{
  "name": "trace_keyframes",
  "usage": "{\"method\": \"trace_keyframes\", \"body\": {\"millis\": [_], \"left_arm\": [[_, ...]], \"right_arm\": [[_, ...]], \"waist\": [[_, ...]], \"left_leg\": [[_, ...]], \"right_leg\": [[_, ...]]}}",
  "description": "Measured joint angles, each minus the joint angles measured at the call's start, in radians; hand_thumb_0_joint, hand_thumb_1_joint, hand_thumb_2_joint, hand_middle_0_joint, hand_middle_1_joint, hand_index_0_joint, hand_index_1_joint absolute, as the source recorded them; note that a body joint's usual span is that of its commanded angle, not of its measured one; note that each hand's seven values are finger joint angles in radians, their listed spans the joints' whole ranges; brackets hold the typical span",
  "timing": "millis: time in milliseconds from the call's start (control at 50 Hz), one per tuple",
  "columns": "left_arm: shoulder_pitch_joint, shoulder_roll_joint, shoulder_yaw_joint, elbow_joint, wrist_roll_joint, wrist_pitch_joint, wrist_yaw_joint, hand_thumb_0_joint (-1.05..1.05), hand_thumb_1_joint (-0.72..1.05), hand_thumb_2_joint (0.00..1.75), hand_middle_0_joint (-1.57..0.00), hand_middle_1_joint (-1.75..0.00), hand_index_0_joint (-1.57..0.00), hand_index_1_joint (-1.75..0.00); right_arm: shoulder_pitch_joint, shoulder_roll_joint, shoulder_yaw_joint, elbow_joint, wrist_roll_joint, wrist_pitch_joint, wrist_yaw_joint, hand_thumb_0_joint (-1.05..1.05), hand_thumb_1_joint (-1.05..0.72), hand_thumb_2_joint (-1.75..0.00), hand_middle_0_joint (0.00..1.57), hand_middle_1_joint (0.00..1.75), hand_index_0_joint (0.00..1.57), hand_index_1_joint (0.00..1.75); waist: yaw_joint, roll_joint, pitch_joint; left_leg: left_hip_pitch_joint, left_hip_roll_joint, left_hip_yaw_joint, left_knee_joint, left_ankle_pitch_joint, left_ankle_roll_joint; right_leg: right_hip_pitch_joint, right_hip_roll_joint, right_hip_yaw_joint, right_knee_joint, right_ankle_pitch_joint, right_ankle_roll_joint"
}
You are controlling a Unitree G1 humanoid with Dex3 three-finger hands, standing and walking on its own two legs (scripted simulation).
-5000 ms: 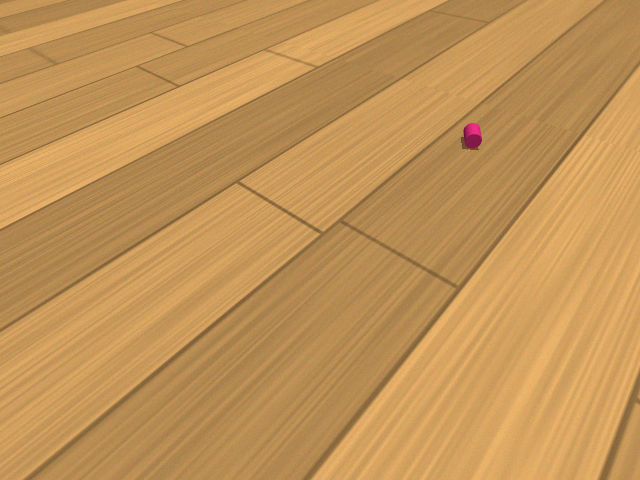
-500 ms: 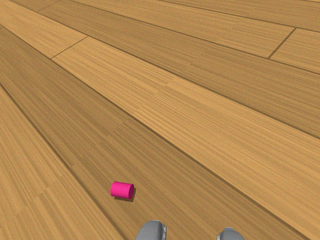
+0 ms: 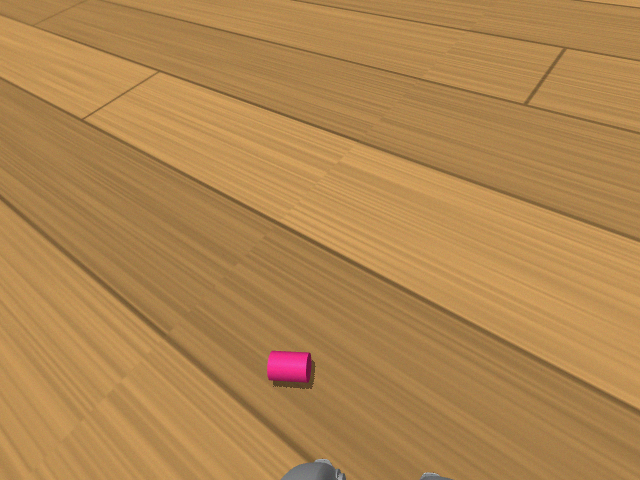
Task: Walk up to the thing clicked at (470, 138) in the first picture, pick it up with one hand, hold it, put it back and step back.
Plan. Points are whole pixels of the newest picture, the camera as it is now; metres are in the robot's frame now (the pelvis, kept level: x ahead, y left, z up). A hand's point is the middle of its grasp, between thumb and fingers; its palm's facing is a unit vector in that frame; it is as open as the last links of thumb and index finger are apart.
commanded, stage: walk up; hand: left
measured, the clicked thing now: (289, 366) +0.53 +0.24 -0.69
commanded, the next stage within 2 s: stand in 1.94 s
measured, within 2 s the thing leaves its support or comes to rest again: neither
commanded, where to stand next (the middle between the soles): +0.13 +0.02 m, yaw -3 degrees
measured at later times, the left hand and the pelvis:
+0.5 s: hand out of the picture +0.11 +0.37 -0.13, palm faces -0.11 -0.92 -0.37, open 7.4 cm; pelvis +0.01 +0.09 +0.02, yaw -4 degrees
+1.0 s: hand (161, 477) +0.16 +0.28 -0.12, palm faces -0.08 -0.93 -0.35, open 7.4 cm; pelvis +0.03 +0.04 +0.03, yaw -4 degrees
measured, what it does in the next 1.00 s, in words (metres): steps on the spot: left foot, then right foot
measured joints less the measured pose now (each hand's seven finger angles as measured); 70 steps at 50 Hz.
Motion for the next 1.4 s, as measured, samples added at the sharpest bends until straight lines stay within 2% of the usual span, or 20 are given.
{"method": "trace_keyframes", "body": {"millis": [40,80,140,160,200,260,340,420,540,580,600,640,700,720,760,800,860,940,1040,1400], "left_arm": [[-0.014,-0.013,-0.008,-0.001,0.001,0.000,-0.005,0.01,0.90,0.90,-0.20,-0.30,-0.21,-0.30],[-0.022,-0.019,-0.011,-0.001,0.006,0.005,-0.017,0.01,0.90,0.90,-0.21,-0.30,-0.21,-0.30],[-0.031,-0.019,-0.014,0.003,0.014,0.025,-0.045,0.01,0.89,0.90,-0.21,-0.30,-0.21,-0.30],[-0.040,-0.017,-0.013,0.007,0.014,0.035,-0.053,0.01,0.89,0.90,-0.21,-0.30,-0.21,-0.30],[-0.060,-0.017,-0.008,0.021,0.007,0.059,-0.061,0.01,0.90,0.90,-0.20,-0.30,-0.21,-0.30],[-0.084,0.001,0.000,0.048,0.000,0.073,-0.072,0.01,0.90,0.90,-0.20,-0.30,-0.21,-0.30],[-0.108,0.039,0.024,0.068,-0.003,0.087,-0.089,0.01,0.90,0.90,-0.20,-0.30,-0.20,-0.30],[-0.122,0.060,0.035,0.082,-0.005,0.101,-0.102,0.01,0.90,0.90,-0.20,-0.30,-0.20,-0.30],[-0.146,0.054,0.026,0.103,-0.014,0.100,-0.109,0.01,0.90,0.90,-0.20,-0.30,-0.20,-0.30],[-0.160,0.043,0.020,0.108,-0.017,0.090,-0.107,0.01,0.90,0.90,-0.20,-0.30,-0.20,-0.30],[-0.168,0.036,0.017,0.110,-0.016,0.082,-0.105,0.01,0.90,0.90,-0.20,-0.30,-0.20,-0.30],[-0.186,0.013,0.009,0.113,-0.014,0.068,-0.102,0.01,0.90,0.90,-0.20,-0.30,-0.20,-0.30],[-0.194,-0.012,-0.009,0.110,-0.021,0.067,-0.106,0.01,0.90,0.90,-0.20,-0.30,-0.20,-0.30],[-0.199,-0.019,-0.015,0.112,-0.021,0.073,-0.108,0.01,0.90,0.90,-0.20,-0.30,-0.20,-0.30],[-0.209,-0.026,-0.020,0.116,-0.022,0.085,-0.109,0.01,0.90,0.90,-0.20,-0.30,-0.20,-0.30],[-0.219,-0.031,-0.021,0.123,-0.020,0.086,-0.109,0.01,0.90,0.90,-0.20,-0.30,-0.20,-0.30],[-0.230,-0.029,-0.014,0.135,-0.020,0.071,-0.108,0.01,0.90,0.90,-0.20,-0.30,-0.20,-0.30],[-0.235,-0.032,-0.014,0.142,-0.025,0.064,-0.108,0.01,0.90,0.90,-0.20,-0.30,-0.20,-0.30],[-0.243,-0.044,-0.020,0.164,-0.025,0.077,-0.106,0.01,0.90,0.90,-0.20,-0.30,-0.20,-0.30],[-0.253,-0.038,-0.011,0.195,-0.024,0.090,-0.114,0.01,0.90,0.90,-0.20,-0.30,-0.20,-0.30]], "right_arm": [[-0.005,0.003,0.003,0.026,0.008,-0.005,-0.003,0.01,-0.90,-0.90,0.20,0.30,0.20,0.30],[-0.010,0.003,0.005,0.050,0.020,-0.022,0.000,0.01,-0.90,-0.90,0.20,0.30,0.20,0.30],[-0.002,-0.004,0.006,0.085,0.034,-0.063,0.000,0.01,-0.90,-0.90,0.20,0.30,0.20,0.30],[0.000,-0.005,0.004,0.097,0.031,-0.080,-0.006,0.01,-0.90,-0.90,0.20,0.30,0.20,0.30],[0.002,-0.002,0.009,0.121,0.021,-0.106,-0.022,0.01,-0.90,-0.90,0.20,0.30,0.20,0.30],[-0.007,0.013,0.027,0.153,0.021,-0.128,-0.038,0.01,-0.90,-0.89,0.20,0.30,0.20,0.30],[-0.005,0.032,0.037,0.172,0.019,-0.159,-0.052,0.01,-0.90,-0.89,0.21,0.30,0.20,0.30],[0.006,0.025,0.034,0.187,0.016,-0.173,-0.064,0.01,-0.90,-0.89,0.21,0.30,0.20,0.30],[0.011,-0.006,0.032,0.198,0.018,-0.175,-0.066,0.01,-0.90,-0.89,0.21,0.30,0.20,0.30],[0.007,-0.016,0.036,0.200,0.024,-0.167,-0.064,0.01,-0.90,-0.90,0.20,0.30,0.20,0.30],[0.002,-0.020,0.038,0.202,0.030,-0.161,-0.064,0.01,-0.90,-0.90,0.20,0.30,0.20,0.30],[-0.018,-0.026,0.042,0.213,0.044,-0.148,-0.067,0.01,-0.90,-0.90,0.20,0.30,0.20,0.30],[-0.044,-0.019,0.049,0.230,0.052,-0.144,-0.069,0.01,-0.90,-0.90,0.20,0.30,0.20,0.30],[-0.051,-0.014,0.050,0.239,0.052,-0.148,-0.068,0.01,-0.90,-0.90,0.20,0.30,0.20,0.30],[-0.058,0.002,0.056,0.251,0.046,-0.159,-0.063,0.01,-0.90,-0.90,0.20,0.30,0.20,0.30],[-0.060,0.014,0.064,0.257,0.042,-0.167,-0.056,0.01,-0.90,-0.90,0.20,0.30,0.20,0.30],[-0.080,0.030,0.073,0.272,0.040,-0.160,-0.052,0.01,-0.90,-0.89,0.20,0.30,0.20,0.30],[-0.115,0.033,0.074,0.285,0.045,-0.155,-0.056,0.01,-0.90,-0.89,0.20,0.30,0.20,0.30],[-0.143,0.022,0.069,0.307,0.043,-0.160,-0.055,0.01,-0.90,-0.90,0.20,0.30,0.20,0.30],[-0.160,0.031,0.073,0.349,0.037,-0.142,-0.053,0.01,-0.90,-0.90,0.20,0.30,0.20,0.30]], "waist": [[0.015,-0.002,0.004],[0.021,-0.015,-0.004],[0.024,-0.045,-0.036],[0.019,-0.061,-0.042],[0.016,-0.088,-0.050],[-0.002,-0.106,-0.061],[-0.011,-0.143,-0.066],[-0.018,-0.162,-0.066],[-0.022,-0.156,-0.051],[-0.022,-0.146,-0.042],[-0.021,-0.139,-0.038],[-0.025,-0.109,-0.021],[-0.024,-0.110,-0.030],[-0.024,-0.116,-0.035],[-0.017,-0.133,-0.053],[-0.013,-0.128,-0.066],[-0.009,-0.114,-0.073],[-0.010,-0.114,-0.072],[0.001,-0.114,-0.076],[0.009,-0.125,-0.078]], "left_leg": [[-0.022,-0.001,-0.050,0.068,0.004,-0.011],[-0.018,0.019,-0.075,0.060,0.027,-0.015],[0.079,0.049,-0.080,-0.138,0.090,-0.021],[0.098,0.038,-0.070,-0.174,0.118,-0.042],[0.099,0.014,-0.043,-0.156,0.112,-0.041],[0.111,0.018,-0.032,-0.166,0.113,-0.022],[0.138,0.031,-0.018,-0.218,0.133,-0.018],[0.164,0.042,-0.008,-0.273,0.152,-0.019],[0.188,0.069,0.001,-0.315,0.160,-0.033],[0.184,0.080,-0.002,-0.298,0.148,-0.043],[0.179,0.086,-0.003,-0.281,0.138,-0.050],[0.166,0.103,-0.027,-0.243,0.130,-0.053],[0.177,0.071,-0.043,-0.264,0.125,-0.031],[0.187,0.061,-0.040,-0.278,0.130,-0.041],[0.200,0.046,-0.029,-0.297,0.139,-0.059],[0.203,0.055,-0.035,-0.294,0.133,-0.065],[0.206,0.082,-0.054,-0.293,0.130,-0.080],[0.217,0.076,-0.061,-0.326,0.150,-0.061],[0.253,0.066,-0.054,-0.406,0.186,-0.095],[0.297,0.078,-0.057,-0.483,0.224,-0.097]], "right_leg": [[0.003,-0.020,0.016,-0.007,0.010,0.007],[0.000,-0.048,0.037,-0.011,0.016,0.019],[-0.019,-0.089,0.079,0.016,-0.005,0.034],[-0.030,-0.103,0.100,0.043,-0.027,0.031],[-0.046,-0.087,0.167,0.094,-0.091,0.024],[-0.064,-0.047,0.180,0.160,-0.111,0.032],[-0.070,-0.038,0.175,0.192,-0.077,0.038],[-0.051,-0.050,0.188,0.165,-0.048,0.047],[0.023,-0.081,0.145,-0.005,-0.055,0.048],[0.070,-0.079,0.116,-0.116,-0.001,0.040],[0.094,-0.074,0.108,-0.172,0.067,0.049],[0.103,-0.058,0.092,-0.172,0.076,0.090],[0.091,-0.073,0.097,-0.128,0.039,0.096],[0.089,-0.082,0.101,-0.113,0.028,0.100],[0.077,-0.096,0.115,-0.083,0.012,0.086],[0.080,-0.085,0.110,-0.077,0.004,0.069],[0.102,-0.061,0.090,-0.109,0.008,0.087],[0.111,-0.067,0.079,-0.124,0.011,0.071],[0.125,-0.078,0.084,-0.158,0.025,0.075],[0.183,-0.065,0.076,-0.263,0.079,0.078]]}}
